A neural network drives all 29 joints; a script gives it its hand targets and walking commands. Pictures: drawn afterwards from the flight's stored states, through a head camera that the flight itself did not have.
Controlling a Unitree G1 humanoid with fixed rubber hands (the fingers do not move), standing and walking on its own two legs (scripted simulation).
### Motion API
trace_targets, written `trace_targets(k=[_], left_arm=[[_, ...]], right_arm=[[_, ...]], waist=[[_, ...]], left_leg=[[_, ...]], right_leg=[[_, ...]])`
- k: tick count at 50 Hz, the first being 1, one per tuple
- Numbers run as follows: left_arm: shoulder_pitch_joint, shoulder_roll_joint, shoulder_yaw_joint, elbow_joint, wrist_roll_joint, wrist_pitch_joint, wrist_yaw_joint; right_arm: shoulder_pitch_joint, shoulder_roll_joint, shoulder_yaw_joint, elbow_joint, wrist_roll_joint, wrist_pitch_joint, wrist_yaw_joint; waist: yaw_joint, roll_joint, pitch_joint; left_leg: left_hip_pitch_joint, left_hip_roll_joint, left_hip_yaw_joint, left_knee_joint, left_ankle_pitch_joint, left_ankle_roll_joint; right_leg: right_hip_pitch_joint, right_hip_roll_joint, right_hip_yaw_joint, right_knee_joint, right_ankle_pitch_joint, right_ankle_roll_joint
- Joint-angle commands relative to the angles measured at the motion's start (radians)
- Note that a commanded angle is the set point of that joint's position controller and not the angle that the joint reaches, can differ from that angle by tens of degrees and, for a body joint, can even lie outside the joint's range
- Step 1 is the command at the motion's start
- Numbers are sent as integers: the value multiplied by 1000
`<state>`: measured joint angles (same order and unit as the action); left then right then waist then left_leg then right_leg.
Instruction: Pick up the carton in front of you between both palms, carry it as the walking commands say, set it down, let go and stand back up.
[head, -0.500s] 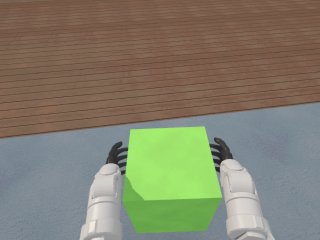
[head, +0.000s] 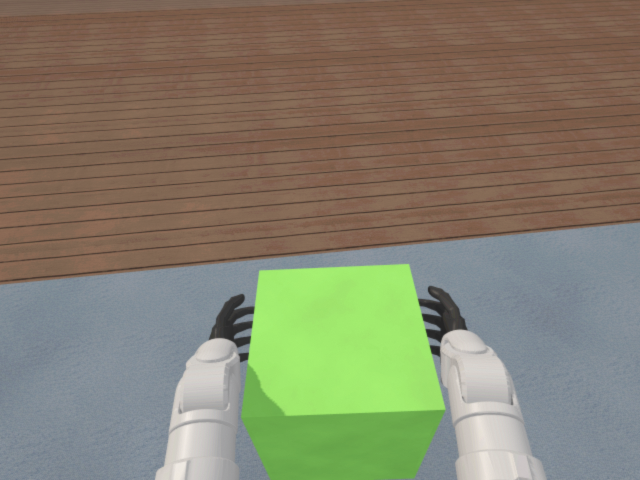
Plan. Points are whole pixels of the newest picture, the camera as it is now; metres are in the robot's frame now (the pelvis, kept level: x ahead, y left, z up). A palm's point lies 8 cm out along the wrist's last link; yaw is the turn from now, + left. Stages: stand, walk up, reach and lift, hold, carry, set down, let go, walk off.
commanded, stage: reach and lift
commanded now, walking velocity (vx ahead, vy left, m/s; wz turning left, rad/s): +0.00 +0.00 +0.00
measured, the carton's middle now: (338, 376) +0.29 +0.00 -0.04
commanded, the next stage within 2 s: hold in 0.06 s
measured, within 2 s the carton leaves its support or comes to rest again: neither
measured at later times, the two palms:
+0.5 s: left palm (218, 359) +0.27 +0.15 +0.05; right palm (458, 353) +0.27 -0.15 +0.05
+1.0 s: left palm (217, 345) +0.28 +0.16 +0.06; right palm (454, 336) +0.29 -0.14 +0.06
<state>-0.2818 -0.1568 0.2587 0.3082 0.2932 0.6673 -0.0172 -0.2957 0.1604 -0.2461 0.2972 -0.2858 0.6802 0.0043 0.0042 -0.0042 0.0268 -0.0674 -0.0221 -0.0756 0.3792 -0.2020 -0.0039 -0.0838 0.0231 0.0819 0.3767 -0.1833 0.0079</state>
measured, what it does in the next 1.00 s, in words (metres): stands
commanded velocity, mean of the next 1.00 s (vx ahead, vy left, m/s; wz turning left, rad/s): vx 0.08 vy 0.00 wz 0.00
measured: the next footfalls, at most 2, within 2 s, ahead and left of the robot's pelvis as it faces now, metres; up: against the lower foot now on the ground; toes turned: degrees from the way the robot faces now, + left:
right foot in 1.38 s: +0.22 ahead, -0.07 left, +0.00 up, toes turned -8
left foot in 1.78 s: +0.53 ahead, +0.18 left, +0.00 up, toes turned +16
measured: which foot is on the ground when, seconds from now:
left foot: down 0.00-1.00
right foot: down 0.00-1.00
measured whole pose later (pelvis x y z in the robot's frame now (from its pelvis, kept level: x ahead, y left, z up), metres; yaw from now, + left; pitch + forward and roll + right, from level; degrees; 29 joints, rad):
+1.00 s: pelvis +0.00 +0.00 +0.00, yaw +1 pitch -4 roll +0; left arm -0.26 -0.15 0.21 0.19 0.25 0.79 0.00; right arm -0.27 0.15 -0.22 0.18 -0.24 0.79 0.00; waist 0.00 0.00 -0.04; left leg -0.16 -0.02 -0.08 0.50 -0.35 -0.01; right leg -0.15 0.02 0.06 0.45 -0.30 0.01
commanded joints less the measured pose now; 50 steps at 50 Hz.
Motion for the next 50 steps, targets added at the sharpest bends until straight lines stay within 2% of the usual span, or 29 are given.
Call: trace_targets(k=[1, 2, 3, 5, 6, 7, 8, 9, 10, 14, 15, 16, 18, 19, 21, 25, 26, 30, 32, 38, 40, 42, 43, 44, 45, 46, 47, 48, 50], left_arm=[[-460, -912, -520, -10, -224, -6, -222], [-464, -907, -511, -25, -226, -7, -223], [-477, -919, -537, -53, -231, -4, -224], [-458, -922, -566, -82, -249, 9, -221], [-439, -935, -585, -88, -270, 20, -218], [-417, -933, -606, -135, -280, 28, -216], [-416, -925, -622, -167, -290, 37, -214], [-403, -914, -609, -162, -287, 47, -208], [-387, -916, -607, -151, -284, 61, -204], [-400, -867, -568, -122, -260, 79, -203], [-411, -877, -551, -117, -249, 78, -205], [-428, -870, -546, -95, -246, 76, -211], [-451, -905, -546, -77, -255, 69, -218], [-485, -902, -548, -82, -260, 64, -221], [-514, -925, -549, -70, -257, 56, -223], [-566, -939, -556, -57, -265, 55, -226], [-544, -936, -536, -36, -248, 59, -224], [-556, -903, -517, -5, -238, 60, -227], [-569, -906, -498, -8, -224, 60, -232], [-535, -905, -502, -34, -220, 60, -229], [-511, -904, -533, -67, -248, 58, -228], [-498, -897, -518, -54, -246, 60, -226], [-504, -893, -535, -79, -246, 62, -225], [-549, -901, -569, -94, -287, 68, -216], [-565, -912, -607, -124, -306, 76, -208], [-561, -923, -636, -169, -327, 85, -200], [-560, -905, -623, -201, -322, 99, -190], [-547, -906, -650, -240, -335, 115, -181], [-513, -901, -717, -310, -360, 145, -156]], right_arm=[[-472, 904, 529, -37, 249, -22, 235], [-462, 899, 516, -27, 233, -17, 237], [-457, 908, 539, -48, 245, -15, 235], [-465, 925, 566, -79, 271, -5, 238], [-439, 904, 576, -102, 264, 6, 235], [-414, 912, 596, -116, 277, 16, 234], [-401, 909, 609, -145, 287, 24, 230], [-390, 895, 593, -135, 278, 35, 230], [-371, 873, 584, -138, 268, 46, 227], [-381, 842, 521, -89, 246, 61, 230], [-404, 822, 520, -95, 243, 58, 235], [-413, 845, 519, -75, 245, 58, 238], [-477, 864, 544, -92, 262, 49, 244], [-489, 862, 545, -91, 264, 46, 247], [-557, 884, 565, -95, 274, 37, 250], [-556, 891, 553, -63, 266, 33, 249], [-584, 897, 553, -66, 263, 34, 249], [-549, 892, 510, -13, 244, 37, 247], [-543, 884, 492, 11, 226, 39, 248], [-518, 906, 511, -29, 243, 44, 244], [-490, 905, 535, -60, 253, 44, 238], [-493, 900, 542, -62, 257, 48, 238], [-477, 891, 528, -73, 248, 45, 233], [-532, 899, 564, -97, 276, 51, 229], [-535, 902, 569, -116, 289, 64, 225], [-554, 914, 615, -186, 332, 69, 221], [-581, 906, 636, -205, 350, 80, 221], [-573, 913, 660, -235, 363, 92, 217], [-529, 898, 697, -275, 381, 122, 208]], waist=[[6, 10, -230], [-5, -7, -224], [-2, 19, -238], [13, 9, -268], [-12, -5, -273], [3, 11, -280], [-6, 21, -286], [7, 12, -262], [-15, 31, -240], [-10, 5, -137], [-1, 32, -127], [-4, 24, -111], [8, 15, -142], [-5, 1, -142], [3, -1, -189], [-7, 9, -195], [9, 8, -202], [-6, -3, -174], [2, 3, -148], [2, 22, -173], [-1, -6, -215], [16, -16, -205], [-8, -5, -200], [1, -26, -241], [3, -36, -217], [1, -45, -204], [4, -65, -204], [6, -79, -207], [11, -97, -270]], left_leg=[[27, -76, 10, -49, 170, -2], [27, -75, 10, -54, 170, 0], [26, -77, 14, -48, 169, -7], [36, -71, 6, -55, 192, -4], [60, -70, 0, -65, 222, -9], [68, -74, -1, -66, 254, -10], [83, -76, -2, -66, 279, -13], [83, -72, -5, -79, 278, -10], [79, -67, -8, -89, 252, -15], [37, -57, -6, -104, 130, -8], [29, -60, 0, -104, 96, -10], [6, -63, 7, -110, 50, -9], [-21, -61, 12, -96, 26, -1], [-2, -56, 13, -92, 4, 2], [17, -53, 5, -77, 23, 6], [-5, -59, 11, -70, -1, -1], [4, -54, 4, -72, -2, 5], [-1, -55, 15, -77, -46, 8], [-24, -56, 15, -76, -43, 4], [16, -63, 20, -73, 49, 1], [15, -60, 9, -74, 103, 0], [27, -64, 13, -75, 104, 7], [13, -66, 12, -73, 126, 0], [-82, 106, 2, 16, -35, 20], [-134, 74, -16, -2, -272, 25], [-187, 66, -15, 12, -449, 25], [-243, 67, -17, 28, -495, 18], [-274, 30, 29, 86, -438, -5], [-269, 14, 88, 194, -193, -8]], right_leg=[[91, 66, -1, -42, 165, 5], [77, 71, -3, -46, 156, 6], [96, 66, 2, -48, 162, 5], [111, 66, -1, -41, 195, 10], [115, 76, -4, -46, 214, 8], [133, 76, -5, -54, 229, 6], [140, 70, 7, -57, 267, 8], [129, 76, 0, -60, 245, 7], [123, 76, 2, -64, 228, 1], [82, 74, -14, -82, 90, -4], [76, 67, -15, -89, 53, -9], [70, 71, -14, -92, 25, -6], [94, 69, -12, -75, 22, -4], [68, 67, -11, -74, 0, -4], [60, 66, -10, -65, 0, -3], [69, 63, -5, -59, -11, -8], [73, 61, -5, -52, -12, -8], [52, 59, -8, -65, -59, -7], [54, 54, -10, -70, -61, -10], [85, 54, -4, -72, 30, 1], [126, 56, -2, -69, 94, 3], [112, 61, -6, -67, 87, 6], [122, 60, 0, -68, 126, 1], [-12, -129, 2, -3, -54, -15], [-48, -114, 26, -48, -331, -24], [-93, -107, 40, -68, -529, -31], [-111, -134, 83, -98, -606, -43], [-126, -142, 97, -112, -593, -51], [-62, -212, 164, -96, -484, -89]])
